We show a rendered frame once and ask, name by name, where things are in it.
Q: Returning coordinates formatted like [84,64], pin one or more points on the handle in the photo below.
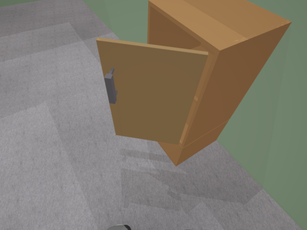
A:
[110,87]

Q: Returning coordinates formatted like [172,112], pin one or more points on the cupboard door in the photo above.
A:
[156,87]

